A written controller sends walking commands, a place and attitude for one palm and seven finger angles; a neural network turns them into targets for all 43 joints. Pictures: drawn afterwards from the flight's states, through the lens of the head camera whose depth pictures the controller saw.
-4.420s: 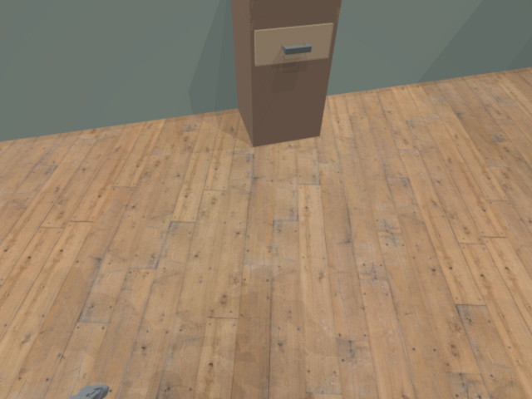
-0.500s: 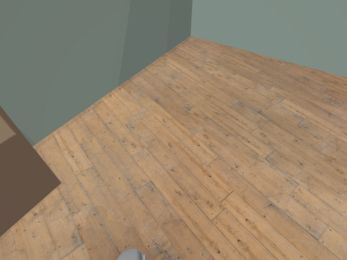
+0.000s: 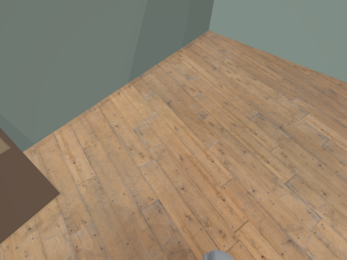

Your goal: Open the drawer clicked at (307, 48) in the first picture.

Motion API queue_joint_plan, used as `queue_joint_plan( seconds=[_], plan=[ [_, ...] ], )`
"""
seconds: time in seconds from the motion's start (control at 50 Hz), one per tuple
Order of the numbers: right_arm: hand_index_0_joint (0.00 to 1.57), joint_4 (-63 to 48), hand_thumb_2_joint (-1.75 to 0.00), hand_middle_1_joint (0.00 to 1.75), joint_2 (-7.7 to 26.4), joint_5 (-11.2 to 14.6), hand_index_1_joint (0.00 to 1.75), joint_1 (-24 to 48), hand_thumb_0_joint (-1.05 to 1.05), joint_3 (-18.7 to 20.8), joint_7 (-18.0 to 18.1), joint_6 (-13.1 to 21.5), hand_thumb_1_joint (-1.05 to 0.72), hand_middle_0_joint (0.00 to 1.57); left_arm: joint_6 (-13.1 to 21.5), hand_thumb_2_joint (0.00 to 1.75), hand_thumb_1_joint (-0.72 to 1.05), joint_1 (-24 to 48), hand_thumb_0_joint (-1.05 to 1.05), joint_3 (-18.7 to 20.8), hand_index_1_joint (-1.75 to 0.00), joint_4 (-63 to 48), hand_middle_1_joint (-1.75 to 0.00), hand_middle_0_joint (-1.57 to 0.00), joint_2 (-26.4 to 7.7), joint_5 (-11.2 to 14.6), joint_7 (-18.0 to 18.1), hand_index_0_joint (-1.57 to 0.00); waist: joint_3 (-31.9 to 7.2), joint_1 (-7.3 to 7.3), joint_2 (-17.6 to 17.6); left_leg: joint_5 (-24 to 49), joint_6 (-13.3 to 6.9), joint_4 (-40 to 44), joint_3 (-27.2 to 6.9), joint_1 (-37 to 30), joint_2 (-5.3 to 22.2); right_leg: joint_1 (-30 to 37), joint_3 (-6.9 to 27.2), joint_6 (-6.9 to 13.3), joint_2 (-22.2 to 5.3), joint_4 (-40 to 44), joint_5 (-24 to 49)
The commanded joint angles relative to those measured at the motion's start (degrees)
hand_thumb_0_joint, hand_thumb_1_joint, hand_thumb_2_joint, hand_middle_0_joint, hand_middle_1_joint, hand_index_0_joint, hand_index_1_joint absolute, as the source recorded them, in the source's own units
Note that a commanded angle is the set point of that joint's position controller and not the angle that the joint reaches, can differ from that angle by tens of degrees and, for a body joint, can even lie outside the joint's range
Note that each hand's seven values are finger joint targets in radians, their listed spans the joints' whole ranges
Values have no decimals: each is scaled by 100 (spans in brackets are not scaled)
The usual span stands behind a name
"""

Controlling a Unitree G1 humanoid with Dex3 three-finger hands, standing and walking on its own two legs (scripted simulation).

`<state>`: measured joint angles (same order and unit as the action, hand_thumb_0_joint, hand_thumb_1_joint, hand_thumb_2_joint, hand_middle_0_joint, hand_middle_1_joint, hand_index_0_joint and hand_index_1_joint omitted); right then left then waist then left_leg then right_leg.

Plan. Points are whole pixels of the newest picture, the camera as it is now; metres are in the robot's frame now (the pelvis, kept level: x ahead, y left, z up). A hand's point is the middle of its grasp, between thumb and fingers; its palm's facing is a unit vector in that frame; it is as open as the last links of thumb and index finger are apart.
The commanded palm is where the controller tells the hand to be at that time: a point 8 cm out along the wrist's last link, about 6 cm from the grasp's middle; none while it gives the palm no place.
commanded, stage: turn to face it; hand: left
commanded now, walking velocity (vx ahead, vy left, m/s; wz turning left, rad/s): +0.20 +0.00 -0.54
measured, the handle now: out of the picture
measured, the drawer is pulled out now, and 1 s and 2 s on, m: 0.00 0.00 0.00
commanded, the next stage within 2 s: take the last steps up to it in 1.86 s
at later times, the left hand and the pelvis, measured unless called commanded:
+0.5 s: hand (120, 232) +0.21 +0.16 -0.17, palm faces +0.17 -0.97 -0.19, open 7.2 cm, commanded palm none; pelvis +0.12 -0.03 -0.01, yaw +10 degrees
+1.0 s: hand (86, 251) +0.16 +0.24 -0.16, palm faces +0.44 -0.85 -0.28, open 7.4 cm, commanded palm none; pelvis +0.16 -0.01 +0.00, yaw +26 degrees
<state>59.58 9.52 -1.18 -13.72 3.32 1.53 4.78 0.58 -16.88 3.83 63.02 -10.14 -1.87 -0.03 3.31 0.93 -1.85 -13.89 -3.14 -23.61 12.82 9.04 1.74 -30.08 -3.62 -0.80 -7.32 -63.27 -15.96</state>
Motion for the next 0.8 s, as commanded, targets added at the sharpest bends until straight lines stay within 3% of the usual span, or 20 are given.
queue_joint_plan(
  seconds=[0.0, 0.06, 0.12, 0.16, 0.18, 0.2, 0.22, 0.24, 0.28, 0.3, 0.36, 0.4, 0.48, 0.52, 0.54, 0.56, 0.58, 0.6, 0.66, 0.78],
  plan=[
    [20, 75, -90, 30, 538, 7, 30, -647, 0, 43, -15, 27, -90, 20, -30, 90, 90, 91, 0, -1, -30, -388, -30, -20, 18, 11, -86, -20, 133, -59, 744, 1822, -434, 1289, -605, -190, 1618, -343, 72, -78, -136, 717, 522],
    [20, 210, -90, 30, 535, -16, 30, -841, 0, 12, -26, -33, -90, 20, 26, 90, 90, 613, 0, -51, -30, -586, -30, -20, -27, 33, -55, -20, 365, -185, 832, 2677, -453, 995, -596, -94, 1517, 90, -156, -54, -20, 1891, 501],
    [20, 280, -90, 30, 623, -13, 30, -819, 0, 17, -11, -119, -90, 20, 81, 90, 90, 587, 0, -90, -30, -597, -30, -20, -71, 33, -17, -20, 142, -134, 874, 2915, -402, 409, -726, -75, 1417, 924, -368, -47, 238, 2658, 622],
    [20, 297, -90, 30, 635, 13, 30, -758, 0, 21, -25, -170, -90, 20, 151, 90, 90, 92, 0, -56, -30, -468, -30, -20, -298, 28, 16, -20, -165, 155, 665, 2575, -151, -383, -794, 66, 1140, 1879, -493, -86, 333, 3506, 1258],
    [20, 249, -90, 30, 511, 47, 30, -803, 0, 17, -51, -170, -90, 20, 223, 90, 90, -291, 0, 20, -30, -373, -30, -20, -625, 17, 51, -20, -493, 311, 236, 1880, 79, -1125, -684, 626, 883, 2845, -142, -10, -89, 3552, 2410],
    [20, 159, -90, 30, 214, 79, 30, -1034, 0, -2, -92, -184, -90, 20, 273, 90, 90, -722, 0, 141, -30, -287, -30, -20, -1161, -4, 114, -20, -1049, 387, -920, -329, 361, -2485, -303, 1743, 251, 4022, 1002, 443, -1452, 3501, 4201],
    [20, 23, -90, 30, 255, 111, 30, -1082, 0, 12, -42, -277, -90, 20, 249, 90, 90, -1023, 0, 177, -30, -337, -30, -20, -1454, 77, 111, -20, -1372, 433, -1213, -2370, 443, -3807, -701, 1892, 10, 3948, 1446, 1006, -2257, 3840, 5227],
    [20, -32, -90, 30, 245, 116, 30, -884, 0, 12, -25, -361, -90, 20, 246, 90, 90, -690, 0, 187, -30, -450, -30, -20, -1415, 92, 145, -20, -1476, 420, -1494, -2365, 478, -4422, -1158, 1988, 218, 3514, 1573, 1136, -2258, 4094, 4567],
    [20, -80, -90, 30, 311, 74, 30, -473, 0, 71, -85, -481, -90, 20, 141, 90, 90, 215, 0, 107, -30, -757, -30, -20, -961, 79, 221, -20, -647, 150, -637, -1633, 538, -4781, -1204, 2171, 519, 2484, 781, 950, -1878, 4325, 2891],
    [20, -88, -90, 30, 232, 58, 30, -487, 0, 73, -128, -556, -90, 20, 124, 90, 90, 451, 0, 76, -30, -865, -30, -20, -857, 63, 235, -20, -548, -7, -505, -1385, 572, -4653, -1161, 2050, 519, 2066, 382, 792, -1711, 4411, 2441],
    [20, -159, -90, 30, 138, 35, 30, -677, 0, 103, -213, -705, -90, 20, 67, 90, 90, 847, 0, 84, -30, -1032, -30, -20, -820, 10, 248, -20, -387, -265, -722, -1131, 628, -3935, -907, 1590, 473, 1323, -221, 584, -1500, 4665, 1197],
    [20, -286, -90, 30, 165, 6, 30, -606, 0, 104, -249, -735, -90, 20, 4, 90, 90, 960, 0, 157, -30, -1128, -30, -20, -887, -8, 248, -20, -311, -285, -814, -1014, 642, -3403, -727, 1522, 470, 1244, -466, 549, -1470, 4623, 620],
    [20, -654, -90, 30, 346, 20, 30, -251, 0, 143, -298, -674, -90, 20, -81, 90, 90, 908, 0, 232, -30, -1243, -30, -20, -1115, -18, 223, -20, -327, -202, -905, -875, 591, -2176, -519, 1308, 356, 1452, -595, 512, -1562, 4076, 581],
    [20, -712, -90, 30, 587, -6, 30, -371, 0, 191, -301, -626, -90, 20, -144, 90, 90, 826, 0, 248, -30, -1321, -30, -20, -1117, 47, 176, -20, -465, -289, -472, -127, 564, -1121, -384, 623, 194, 1287, -837, 274, -1348, 3314, 425],
    [20, -697, -90, 30, 927, -20, 30, -631, 0, 270, -307, -586, -90, 20, -197, 90, 90, 819, 0, 223, -30, -1407, -30, -20, -979, 89, 144, -20, -543, -456, 501, 259, 418, -335, -1010, 214, 465, 901, -981, 31, -995, 2400, -91],
    [20, -814, -90, 30, 1573, -49, 30, -841, 0, 409, -279, -536, -90, 20, -235, 90, 90, 872, 0, 158, -30, -1661, -30, -20, -573, 118, 85, -20, -440, -577, 2456, 1582, -218, 479, -3210, -139, 1886, -425, -1054, -464, -167, 905, -2011],
    [20, -768, -90, 30, 1825, -63, 30, -974, 0, 449, -206, -528, -90, 20, -250, 90, 90, 1307, 0, 106, -30, -1881, -30, -20, -622, 56, 94, -20, -493, -768, 2168, 1756, -776, 740, -3960, 75, 2378, -620, -272, -425, 41, -169, -2299],
    [20, -769, -90, 30, 1757, -42, 30, -781, 0, 428, -130, -505, -90, 20, -243, 90, 90, 1363, 0, 148, -30, -1839, -30, -20, -578, 43, 110, -20, -660, -624, 1950, 1664, -752, 631, -3852, -33, 2148, -886, 169, -386, 30, -643, -1857],
    [20, -1092, -90, 30, 1321, -3, 30, 163, 0, 242, -73, -422, -90, 20, -198, 90, 90, 867, 0, 198, -30, -1515, -30, -20, -730, 57, 32, -20, -708, -166, 1090, 2075, -429, 389, -2590, -95, 1341, -655, 272, -468, -17, -744, -549],
    [20, -1063, -90, 30, 1438, 13, 30, -74, 0, 278, -70, -444, -90, 20, -228, 90, 90, 878, 0, 148, -30, -1521, -30, -20, -856, 107, 96, -20, -870, -292, 697, 3054, -667, 272, -2626, -688, 1247, -366, 369, -581, 143, 94, -629]
  ],
)
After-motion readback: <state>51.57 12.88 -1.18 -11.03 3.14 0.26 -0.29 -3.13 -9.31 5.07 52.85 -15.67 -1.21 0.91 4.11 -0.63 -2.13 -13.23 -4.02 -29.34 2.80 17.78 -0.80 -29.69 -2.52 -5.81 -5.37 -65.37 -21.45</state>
